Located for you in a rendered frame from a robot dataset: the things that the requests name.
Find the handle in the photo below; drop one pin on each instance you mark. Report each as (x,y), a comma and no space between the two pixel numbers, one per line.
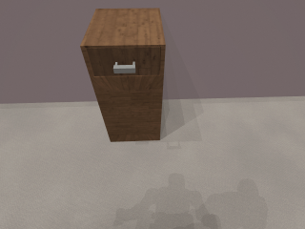
(124,68)

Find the cabinet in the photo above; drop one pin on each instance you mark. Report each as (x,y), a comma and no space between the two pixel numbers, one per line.
(131,105)

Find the drawer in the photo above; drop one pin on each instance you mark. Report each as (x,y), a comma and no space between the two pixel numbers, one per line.
(146,60)

